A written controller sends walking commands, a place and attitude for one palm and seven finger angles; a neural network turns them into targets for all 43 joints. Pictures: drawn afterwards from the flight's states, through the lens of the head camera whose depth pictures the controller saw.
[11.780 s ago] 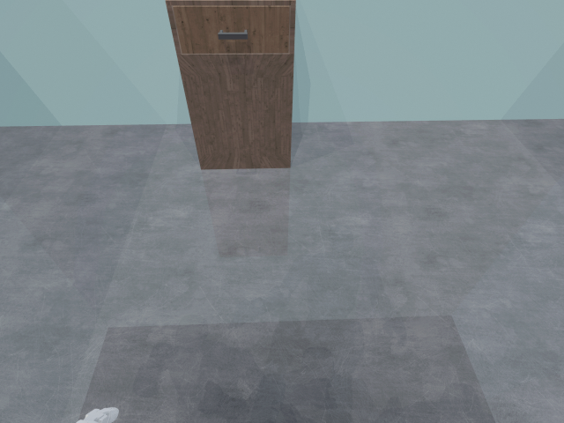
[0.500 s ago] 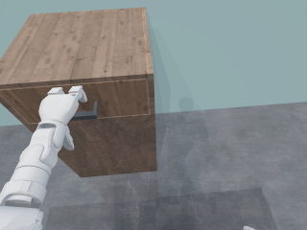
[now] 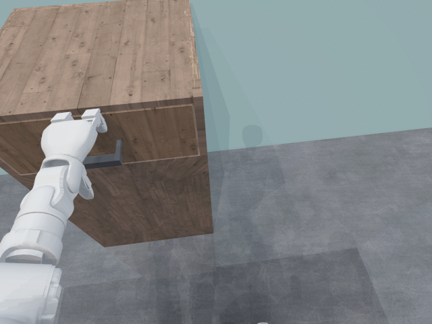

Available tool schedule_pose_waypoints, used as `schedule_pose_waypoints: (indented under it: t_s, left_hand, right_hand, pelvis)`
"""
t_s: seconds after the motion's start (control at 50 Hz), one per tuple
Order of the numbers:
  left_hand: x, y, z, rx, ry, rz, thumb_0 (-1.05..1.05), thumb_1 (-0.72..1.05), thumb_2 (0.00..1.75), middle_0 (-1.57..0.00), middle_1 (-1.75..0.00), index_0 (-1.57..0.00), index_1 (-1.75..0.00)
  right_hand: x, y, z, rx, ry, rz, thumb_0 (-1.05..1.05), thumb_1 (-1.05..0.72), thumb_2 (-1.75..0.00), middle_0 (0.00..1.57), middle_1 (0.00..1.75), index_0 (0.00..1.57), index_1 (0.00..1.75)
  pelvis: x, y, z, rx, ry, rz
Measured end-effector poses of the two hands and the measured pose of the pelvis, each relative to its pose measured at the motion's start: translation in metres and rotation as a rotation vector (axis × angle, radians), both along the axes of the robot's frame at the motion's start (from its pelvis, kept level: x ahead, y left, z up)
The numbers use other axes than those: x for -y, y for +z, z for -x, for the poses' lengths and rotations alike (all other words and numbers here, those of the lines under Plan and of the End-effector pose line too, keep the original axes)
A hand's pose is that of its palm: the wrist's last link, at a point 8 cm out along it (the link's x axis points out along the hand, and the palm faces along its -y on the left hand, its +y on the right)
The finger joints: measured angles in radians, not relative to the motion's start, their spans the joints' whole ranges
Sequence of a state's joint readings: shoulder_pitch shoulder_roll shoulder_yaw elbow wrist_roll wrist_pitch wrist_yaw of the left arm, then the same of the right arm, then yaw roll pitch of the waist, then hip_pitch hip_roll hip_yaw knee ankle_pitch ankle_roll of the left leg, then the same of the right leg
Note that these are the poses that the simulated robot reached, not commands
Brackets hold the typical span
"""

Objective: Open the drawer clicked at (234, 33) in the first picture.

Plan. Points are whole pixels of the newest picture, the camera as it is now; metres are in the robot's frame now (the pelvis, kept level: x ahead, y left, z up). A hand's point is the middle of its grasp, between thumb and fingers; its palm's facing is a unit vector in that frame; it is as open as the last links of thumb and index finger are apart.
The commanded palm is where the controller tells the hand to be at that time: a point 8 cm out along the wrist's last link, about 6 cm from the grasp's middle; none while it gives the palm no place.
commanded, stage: move the hooked fingers above the handle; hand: left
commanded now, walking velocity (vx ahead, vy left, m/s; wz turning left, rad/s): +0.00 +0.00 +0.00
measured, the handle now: (95, 154) +0.47 +0.29 -0.02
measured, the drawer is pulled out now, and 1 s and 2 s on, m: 0.00 0.00 0.00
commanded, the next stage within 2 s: none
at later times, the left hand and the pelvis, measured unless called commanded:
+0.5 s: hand (71, 158) +0.41 +0.30 +0.05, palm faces -0.05 +0.00 -1.00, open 13.8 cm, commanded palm +0.40 +0.29 +0.10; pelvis -0.01 +0.00 +0.00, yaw +0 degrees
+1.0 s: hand (84, 155) +0.43 +0.28 +0.04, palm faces -0.03 -0.03 -1.00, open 13.6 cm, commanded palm +0.40 +0.30 +0.10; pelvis -0.01 +0.01 +0.00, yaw -1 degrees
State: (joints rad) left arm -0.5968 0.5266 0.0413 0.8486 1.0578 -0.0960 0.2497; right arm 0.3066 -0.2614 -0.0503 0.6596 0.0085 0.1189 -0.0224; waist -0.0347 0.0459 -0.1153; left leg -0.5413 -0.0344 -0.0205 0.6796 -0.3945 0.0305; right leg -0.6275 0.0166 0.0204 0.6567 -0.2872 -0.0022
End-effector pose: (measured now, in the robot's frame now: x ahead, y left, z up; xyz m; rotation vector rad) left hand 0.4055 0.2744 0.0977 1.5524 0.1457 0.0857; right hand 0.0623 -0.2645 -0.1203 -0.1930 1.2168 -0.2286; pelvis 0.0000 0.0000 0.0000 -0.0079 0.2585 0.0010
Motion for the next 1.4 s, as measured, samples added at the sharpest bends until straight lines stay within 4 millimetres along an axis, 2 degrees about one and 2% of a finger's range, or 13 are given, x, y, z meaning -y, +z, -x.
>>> schedule_pose_waypoints:
  t_s: [0.14,0.32,0.42,0.54,0.64,0.72,0.82,0.98,1.08,1.24,1.3,1.4]
  left_hand:
    - [-0.011,-0.006,0.005,-0.044,0.022,-0.007,0.00,-0.48,0.30,-0.32,-1.20,-0.32,-1.20]
    - [0.005,0.000,0.008,0.022,-0.052,0.021,0.00,-0.48,0.30,-0.32,-1.20,-0.32,-1.20]
    - [-0.007,0.004,0.006,0.030,0.015,-0.007,0.00,-0.48,0.30,-0.32,-1.20,-0.32,-1.20]
    - [-0.021,0.001,0.011,-0.043,0.057,-0.020,0.00,-0.48,0.30,-0.32,-1.20,-0.32,-1.20]
    - [-0.013,-0.009,0.010,-0.076,-0.012,0.002,0.00,-0.48,0.30,-0.32,-1.20,-0.32,-1.20]
    - [-0.003,-0.010,0.001,-0.026,-0.076,0.016,0.00,-0.49,0.30,-0.32,-1.20,-0.32,-1.20]
    - [-0.003,-0.010,-0.002,0.030,-0.080,0.011,0.00,-0.48,0.30,-0.38,-1.23,-0.32,-1.20]
    - [-0.002,-0.006,-0.003,0.015,-0.031,0.011,0.00,-0.48,0.30,-0.38,-1.22,-0.35,-1.23]
    - [-0.011,-0.001,-0.001,-0.002,-0.001,0.003,0.00,-0.48,0.30,-0.36,-1.21,-0.35,-1.22]
    - [-0.038,0.000,0.010,-0.052,0.052,-0.027,0.00,-0.48,0.30,-0.33,-1.21,-0.33,-1.21]
    - [-0.032,-0.006,0.012,-0.068,0.006,-0.018,0.00,-0.48,0.30,-0.33,-1.20,-0.32,-1.20]
    - [-0.007,-0.009,0.006,-0.017,-0.098,0.029,-0.01,-0.49,0.30,-0.32,-1.20,-0.32,-1.20]
  right_hand:
    - [0.009,0.001,0.011,-0.037,-0.020,0.020,0.01,-0.90,-0.90,0.20,0.30,0.20,0.30]
    - [0.012,0.001,0.007,-0.025,-0.014,0.031,0.01,-0.90,-0.90,0.20,0.30,0.20,0.30]
    - [0.009,0.001,0.002,0.005,-0.014,0.019,0.01,-0.90,-0.90,0.20,0.30,0.20,0.30]
    - [0.004,0.001,0.002,0.015,-0.008,0.012,0.01,-0.90,-0.90,0.20,0.30,0.20,0.30]
    - [0.003,0.003,0.006,-0.001,0.003,0.033,0.01,-0.90,-0.90,0.20,0.30,0.21,0.30]
    - [0.003,0.003,0.012,-0.022,0.001,0.054,0.01,-0.90,-0.90,0.20,0.30,0.21,0.30]
    - [0.003,-0.002,0.022,-0.057,-0.003,0.048,0.01,-0.90,-0.90,0.20,0.30,0.21,0.30]
    - [-0.006,-0.006,0.029,-0.059,-0.033,0.009,0.01,-0.90,-0.90,0.20,0.30,0.21,0.30]
    - [-0.007,-0.004,0.030,-0.044,-0.041,0.009,0.01,-0.90,-0.90,0.20,0.30,0.21,0.30]
    - [0.002,0.001,0.028,-0.041,-0.027,0.042,0.01,-0.90,-0.90,0.20,0.30,0.21,0.30]
    - [0.005,0.003,0.026,-0.048,-0.016,0.058,0.01,-0.90,-0.90,0.20,0.30,0.21,0.30]
    - [0.006,0.004,0.022,-0.052,-0.007,0.076,0.01,-0.90,-0.90,0.20,0.30,0.21,0.30]
  pelvis:
    - [0.003,0.000,-0.001,-0.010,-0.001,0.002]
    - [0.004,-0.001,0.002,0.000,0.008,0.003]
    - [0.004,-0.001,0.005,0.000,0.000,0.000]
    - [0.002,0.000,0.007,0.001,0.003,0.002]
    - [0.000,-0.001,0.009,0.000,0.017,0.006]
    - [-0.002,-0.004,0.009,-0.015,0.020,0.009]
    - [-0.006,-0.007,0.009,-0.031,0.013,0.011]
    - [-0.007,-0.005,0.012,-0.017,-0.006,0.005]
    - [-0.005,-0.003,0.014,-0.009,-0.014,0.003]
    - [-0.005,-0.003,0.014,-0.013,0.000,0.007]
    - [-0.006,-0.003,0.013,-0.014,0.012,0.011]
    - [-0.008,-0.005,0.009,-0.016,0.021,0.015]
